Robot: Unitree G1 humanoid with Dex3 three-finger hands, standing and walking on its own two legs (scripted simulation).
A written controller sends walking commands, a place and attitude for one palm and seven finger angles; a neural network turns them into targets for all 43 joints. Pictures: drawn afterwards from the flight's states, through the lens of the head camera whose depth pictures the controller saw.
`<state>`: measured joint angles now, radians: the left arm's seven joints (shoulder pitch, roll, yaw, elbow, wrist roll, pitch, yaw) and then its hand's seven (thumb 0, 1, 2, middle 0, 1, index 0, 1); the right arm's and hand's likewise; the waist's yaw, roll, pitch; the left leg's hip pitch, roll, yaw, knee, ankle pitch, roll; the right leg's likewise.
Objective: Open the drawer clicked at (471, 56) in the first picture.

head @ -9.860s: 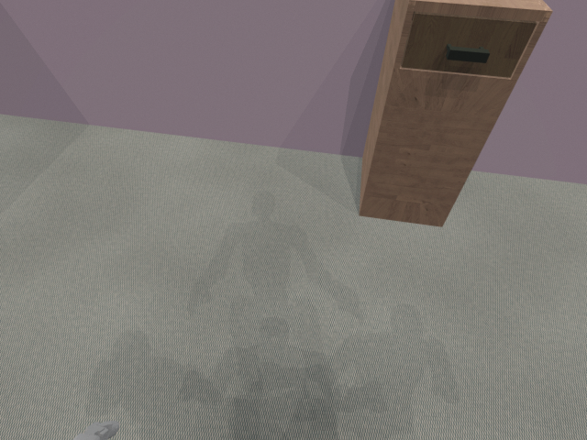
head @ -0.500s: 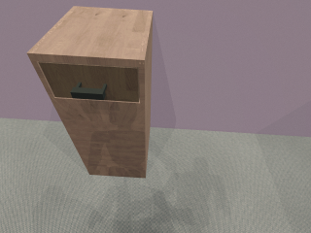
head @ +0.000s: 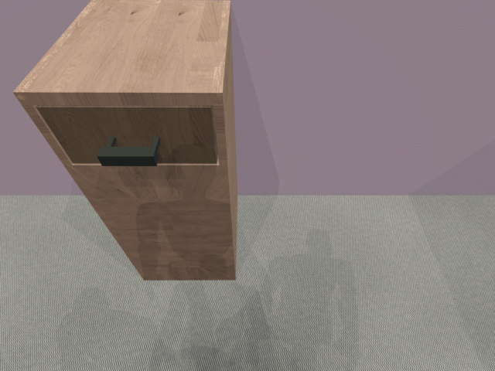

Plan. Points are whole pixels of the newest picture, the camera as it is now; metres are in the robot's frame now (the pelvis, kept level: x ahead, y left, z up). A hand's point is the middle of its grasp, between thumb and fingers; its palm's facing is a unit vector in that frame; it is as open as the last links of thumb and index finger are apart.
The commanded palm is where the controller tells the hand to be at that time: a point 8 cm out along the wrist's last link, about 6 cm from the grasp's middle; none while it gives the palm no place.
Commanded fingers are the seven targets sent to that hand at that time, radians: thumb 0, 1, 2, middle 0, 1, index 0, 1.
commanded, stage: come to a stop and stand still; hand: left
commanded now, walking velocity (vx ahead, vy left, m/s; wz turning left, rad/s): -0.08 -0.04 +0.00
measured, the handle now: (131, 148) +0.51 +0.27 +0.04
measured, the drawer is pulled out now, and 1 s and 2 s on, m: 0.00 0.00 0.00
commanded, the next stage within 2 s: look again from close up in 0.74 s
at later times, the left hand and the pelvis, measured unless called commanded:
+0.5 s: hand out of the picture +0.04 +0.17 -0.16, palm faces +0.01 -0.97 -0.23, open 7.4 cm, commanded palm none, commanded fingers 0.00 0.90 0.90 -0.20 -0.30 -0.20 -0.30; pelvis +0.01 -0.01 +0.01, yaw +0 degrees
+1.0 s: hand out of the picture +0.01 +0.16 -0.17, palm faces +0.00 -0.98 -0.22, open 7.4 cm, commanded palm none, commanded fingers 0.00 0.90 0.90 -0.20 -0.30 -0.20 -0.30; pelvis +0.02 -0.02 +0.01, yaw +0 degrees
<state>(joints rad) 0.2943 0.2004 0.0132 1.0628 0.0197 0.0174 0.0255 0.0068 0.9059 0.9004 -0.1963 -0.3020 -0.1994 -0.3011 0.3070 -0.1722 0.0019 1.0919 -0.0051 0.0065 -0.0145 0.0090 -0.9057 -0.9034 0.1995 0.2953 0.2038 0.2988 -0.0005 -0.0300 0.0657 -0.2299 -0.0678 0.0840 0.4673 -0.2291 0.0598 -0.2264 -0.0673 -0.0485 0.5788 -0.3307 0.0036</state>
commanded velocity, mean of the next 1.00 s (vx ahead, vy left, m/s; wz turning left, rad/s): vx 0.00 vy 0.00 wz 0.00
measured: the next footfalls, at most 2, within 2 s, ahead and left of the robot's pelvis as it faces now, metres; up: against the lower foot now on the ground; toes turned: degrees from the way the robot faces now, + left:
left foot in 1.98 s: +0.04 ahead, +0.15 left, +0.00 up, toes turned +1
